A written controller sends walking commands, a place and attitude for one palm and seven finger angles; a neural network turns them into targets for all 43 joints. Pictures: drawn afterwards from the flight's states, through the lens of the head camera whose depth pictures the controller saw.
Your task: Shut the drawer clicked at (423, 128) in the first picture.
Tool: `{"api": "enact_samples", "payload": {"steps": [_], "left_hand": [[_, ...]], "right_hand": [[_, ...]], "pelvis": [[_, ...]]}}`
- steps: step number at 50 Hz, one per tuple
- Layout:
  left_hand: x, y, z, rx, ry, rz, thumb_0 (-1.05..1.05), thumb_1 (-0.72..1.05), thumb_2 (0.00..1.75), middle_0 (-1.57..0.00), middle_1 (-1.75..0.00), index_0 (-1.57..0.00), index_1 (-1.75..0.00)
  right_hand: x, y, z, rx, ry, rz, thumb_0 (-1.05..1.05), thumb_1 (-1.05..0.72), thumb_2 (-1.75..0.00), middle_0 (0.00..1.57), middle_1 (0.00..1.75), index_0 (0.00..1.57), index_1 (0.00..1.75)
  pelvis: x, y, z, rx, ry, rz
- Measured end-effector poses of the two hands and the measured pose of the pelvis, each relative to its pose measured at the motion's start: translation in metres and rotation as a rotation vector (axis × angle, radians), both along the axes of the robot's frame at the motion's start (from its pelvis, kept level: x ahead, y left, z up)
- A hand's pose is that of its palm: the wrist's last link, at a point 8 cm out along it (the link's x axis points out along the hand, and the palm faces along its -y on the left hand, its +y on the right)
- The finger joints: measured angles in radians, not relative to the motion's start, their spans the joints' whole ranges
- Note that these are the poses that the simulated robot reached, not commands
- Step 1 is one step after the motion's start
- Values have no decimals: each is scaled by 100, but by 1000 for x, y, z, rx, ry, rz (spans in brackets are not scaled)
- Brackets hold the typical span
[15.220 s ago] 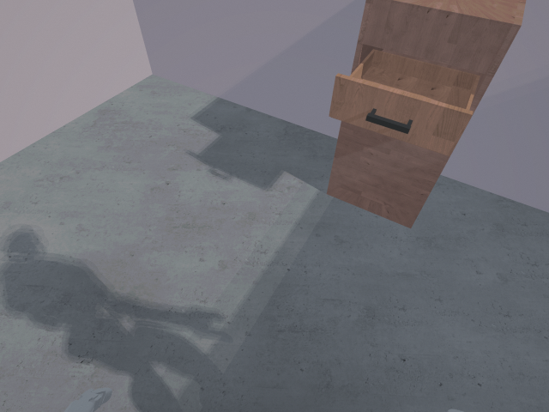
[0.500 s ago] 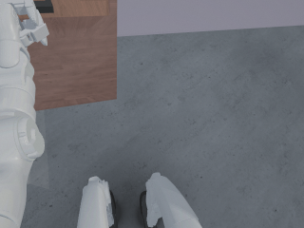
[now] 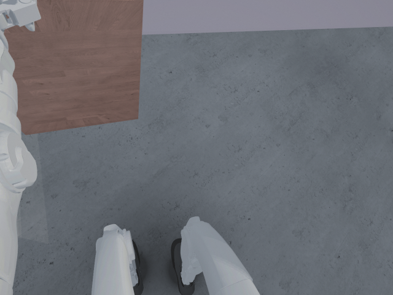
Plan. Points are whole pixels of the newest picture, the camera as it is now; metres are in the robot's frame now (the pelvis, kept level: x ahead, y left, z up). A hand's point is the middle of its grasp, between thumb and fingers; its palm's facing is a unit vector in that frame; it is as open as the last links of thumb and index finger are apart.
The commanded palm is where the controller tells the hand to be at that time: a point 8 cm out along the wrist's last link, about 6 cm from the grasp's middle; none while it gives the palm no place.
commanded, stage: pull the fist back off the drawer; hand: left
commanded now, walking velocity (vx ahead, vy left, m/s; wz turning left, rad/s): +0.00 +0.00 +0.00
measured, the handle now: out of the picture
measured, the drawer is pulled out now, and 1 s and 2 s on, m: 0.00 0.00 0.00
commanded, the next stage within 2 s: draw the hand back to the body in 0.78 s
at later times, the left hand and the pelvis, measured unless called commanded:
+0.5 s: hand (26, 1) +0.61 +0.20 +0.07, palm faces +0.11 -0.99 -0.03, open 3.4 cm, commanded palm +0.61 +0.18 +0.08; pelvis +0.00 +0.01 +0.00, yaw +0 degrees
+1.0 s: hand (28, 4) +0.59 +0.20 +0.08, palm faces +0.15 -0.99 -0.02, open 3.1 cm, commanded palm +0.54 +0.21 +0.11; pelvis +0.03 -0.01 +0.02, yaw +0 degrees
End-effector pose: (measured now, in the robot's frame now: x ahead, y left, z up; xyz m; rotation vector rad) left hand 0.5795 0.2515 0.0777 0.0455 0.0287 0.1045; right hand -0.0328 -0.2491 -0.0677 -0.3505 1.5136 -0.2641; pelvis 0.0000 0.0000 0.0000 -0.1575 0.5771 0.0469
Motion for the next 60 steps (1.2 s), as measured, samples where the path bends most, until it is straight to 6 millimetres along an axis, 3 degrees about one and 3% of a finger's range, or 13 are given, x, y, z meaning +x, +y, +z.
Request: {"api": "enact_samples", "payload": {"steps": [20,33,49,54,60], "left_hand": [[1,2,0,-11,6,2,9,56,91,-140,-160,-139,-160],[-4,-6,-4,-29,8,16,4,66,89,-140,-160,-139,-160],[-11,-8,0,-23,-20,43,2,74,89,-140,-160,-139,-160],[-45,2,29,15,-35,40,2,82,89,-140,-160,-139,-160],[-100,13,68,-16,24,52,2,87,90,-140,-160,-139,-160]], "right_hand": [[-16,12,4,5,11,-2,0,-91,-90,20,30,20,30],[-3,9,2,47,20,-5,0,-91,-90,20,30,20,30],[46,-5,1,84,-35,-10,0,-91,-90,20,30,20,30],[77,-2,14,142,-97,-35,0,-91,-90,20,30,20,30],[138,-1,48,179,-246,32,0,-91,-90,20,30,20,30]], "pelvis": [[-5,7,-1,-7,2,-1],[2,4,4,3,-3,-4],[28,-5,19,34,-23,-16],[43,-6,45,61,-72,-24],[65,-8,85,86,-178,2]]}}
